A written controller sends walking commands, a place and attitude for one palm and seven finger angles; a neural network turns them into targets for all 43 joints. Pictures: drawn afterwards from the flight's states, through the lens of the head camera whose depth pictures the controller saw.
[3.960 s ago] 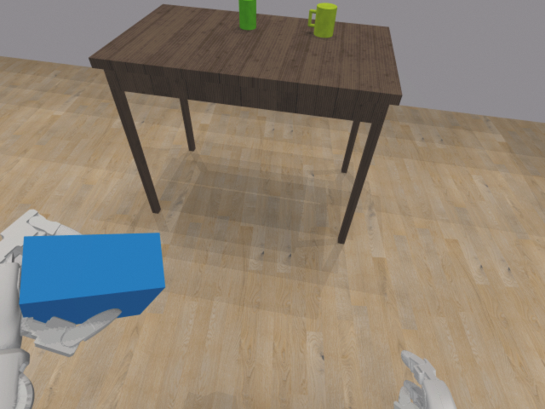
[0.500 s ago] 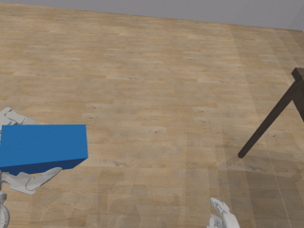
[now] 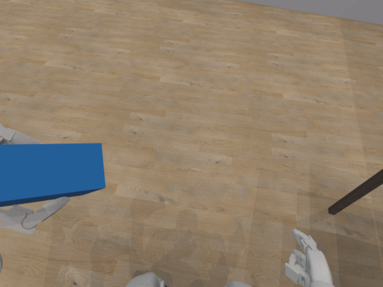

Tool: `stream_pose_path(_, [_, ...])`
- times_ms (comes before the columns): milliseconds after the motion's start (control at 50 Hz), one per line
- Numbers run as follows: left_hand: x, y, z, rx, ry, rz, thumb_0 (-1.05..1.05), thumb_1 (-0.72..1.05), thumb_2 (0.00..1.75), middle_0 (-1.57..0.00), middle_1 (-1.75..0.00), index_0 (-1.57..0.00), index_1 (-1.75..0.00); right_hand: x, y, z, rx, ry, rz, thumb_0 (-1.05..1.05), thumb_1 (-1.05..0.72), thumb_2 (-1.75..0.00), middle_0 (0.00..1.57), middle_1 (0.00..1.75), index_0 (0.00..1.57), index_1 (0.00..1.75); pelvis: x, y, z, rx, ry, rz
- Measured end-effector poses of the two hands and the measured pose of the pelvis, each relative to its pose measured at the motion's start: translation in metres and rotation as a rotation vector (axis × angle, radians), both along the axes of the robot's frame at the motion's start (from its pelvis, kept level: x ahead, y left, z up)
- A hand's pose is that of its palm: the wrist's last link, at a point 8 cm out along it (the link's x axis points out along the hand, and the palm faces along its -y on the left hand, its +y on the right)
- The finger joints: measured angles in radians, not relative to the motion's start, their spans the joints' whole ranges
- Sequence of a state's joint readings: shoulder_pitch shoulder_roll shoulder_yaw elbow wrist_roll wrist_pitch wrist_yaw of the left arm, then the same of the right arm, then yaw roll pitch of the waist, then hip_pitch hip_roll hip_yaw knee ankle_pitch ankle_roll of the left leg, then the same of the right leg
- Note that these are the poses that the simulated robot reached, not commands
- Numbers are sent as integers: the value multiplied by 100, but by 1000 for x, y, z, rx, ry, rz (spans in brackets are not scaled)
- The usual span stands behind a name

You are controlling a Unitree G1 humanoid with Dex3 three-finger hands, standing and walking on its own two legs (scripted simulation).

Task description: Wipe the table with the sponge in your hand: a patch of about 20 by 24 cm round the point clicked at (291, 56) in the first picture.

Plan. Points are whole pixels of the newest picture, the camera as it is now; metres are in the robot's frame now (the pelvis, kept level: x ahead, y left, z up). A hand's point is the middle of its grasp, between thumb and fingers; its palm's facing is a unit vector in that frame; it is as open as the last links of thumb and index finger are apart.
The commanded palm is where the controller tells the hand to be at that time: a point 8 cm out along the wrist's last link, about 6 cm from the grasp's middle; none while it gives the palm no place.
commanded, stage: walk to a spot facing it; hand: left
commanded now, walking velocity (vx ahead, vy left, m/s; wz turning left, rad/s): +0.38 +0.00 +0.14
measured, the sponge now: (61, 175) +0.25 +0.21 +0.17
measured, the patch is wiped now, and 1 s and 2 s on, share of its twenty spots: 0.00 0.00 0.00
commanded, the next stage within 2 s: turn to face it in 0.54 s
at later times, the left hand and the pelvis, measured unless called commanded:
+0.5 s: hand (79, 137) +0.32 +0.20 +0.16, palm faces +0.49 -0.77 -0.42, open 10.5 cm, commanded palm +0.24 +0.25 +0.20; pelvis +0.13 -0.06 +0.02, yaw +10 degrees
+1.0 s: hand (68, 86) +0.39 +0.23 +0.21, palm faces +0.55 -0.73 -0.41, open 10.5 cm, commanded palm +0.33 +0.26 +0.20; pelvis +0.22 -0.04 +0.02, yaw +9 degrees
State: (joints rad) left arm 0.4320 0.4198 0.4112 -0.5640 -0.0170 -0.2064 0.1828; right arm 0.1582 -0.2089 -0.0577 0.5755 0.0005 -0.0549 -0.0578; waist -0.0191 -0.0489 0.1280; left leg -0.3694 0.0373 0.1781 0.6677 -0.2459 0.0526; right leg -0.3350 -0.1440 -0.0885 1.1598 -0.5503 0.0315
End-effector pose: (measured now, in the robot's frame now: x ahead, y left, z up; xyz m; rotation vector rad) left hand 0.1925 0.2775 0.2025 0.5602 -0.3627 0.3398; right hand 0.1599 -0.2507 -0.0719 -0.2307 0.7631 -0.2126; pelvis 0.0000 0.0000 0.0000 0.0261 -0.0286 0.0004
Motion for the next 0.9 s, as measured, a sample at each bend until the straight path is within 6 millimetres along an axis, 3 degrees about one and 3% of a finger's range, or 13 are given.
stream_pose_path(60, [11,2,0,-12,29,3,0,-51,100,-68,-137,-69,-137,19,28,3,76,-4,53,1,-91,-90,20,30,20,30,11,-4,7,-14,10,26])
stream_pose_path(120, [10,-3,12,-4,32,4,0,-51,100,-68,-137,-69,-137,34,48,7,128,-5,106,1,-90,-90,20,30,20,30,25,-8,15,-27,23,38])
stream_pose_path(220, [7,-16,33,28,20,51,0,-51,100,-68,-137,-69,-137,62,59,4,170,14,184,1,-90,-90,21,30,21,30,55,-19,24,-42,40,63])
stream_pose_path(280, [15,-17,30,33,35,134,0,-51,100,-68,-137,-69,-137,83,51,-6,176,28,209,1,-90,-90,21,30,21,30,75,-31,21,-38,41,77])
stream_pose_path(360, [38,-20,3,-23,60,235,0,-51,100,-68,-137,-68,-137,117,25,-25,150,39,233,1,-90,-90,21,30,21,30,97,-48,6,-28,29,116])
stream_pose_path(460, [70,-35,-23,-152,138,227,0,-51,100,-68,-137,-68,-137,154,-11,-12,54,67,236,1,-90,-90,21,30,21,30,122,-55,15,-4,15,160])
stream_pose_path(540, [90,-44,-11,-93,160,155,0,-51,101,-68,-137,-68,-137,182,-30,9,-18,62,219,2,-90,-90,21,30,20,30,141,-57,23,11,26,190])
stream_pose_path(600, [100,-38,7,-14,124,131,0,-52,101,-68,-137,-68,-137,202,-33,18,-60,63,219,1,-91,-90,20,30,20,30,156,-53,24,16,39,210])
stream_pose_path(680, [109,-16,22,62,48,159,0,-52,101,-68,-137,-68,-137,230,-18,17,-81,52,227,1,-91,-90,20,30,20,30,180,-37,14,13,49,228])
stream_pose_path(740, [117,4,18,78,-4,189,0,-52,101,-68,-137,-68,-137,250,4,6,-47,15,207,1,-91,-90,20,30,20,30,193,-25,1,-6,24,222])
stream_pose_path(800, [127,19,9,43,-2,226,0,-52,101,-68,-137,-68,-137,260,35,4,30,18,248,1,-91,-90,20,29,20,30,202,-25,5,-13,7,223])
stream_pose_path(840, [132,23,6,4,9,249,0,-52,101,-68,-138,-68,-137,263,54,7,72,14,290,1,-91,-90,20,30,20,30,207,-27,9,-22,4,220])
stream_pose_path(900, [135,12,9,-43,4,240,0,-52,101,-68,-138,-68,-137,267,73,14,122,-12,345,1,-90,-90,20,30,20,30,213,-30,15,-32,1,198])
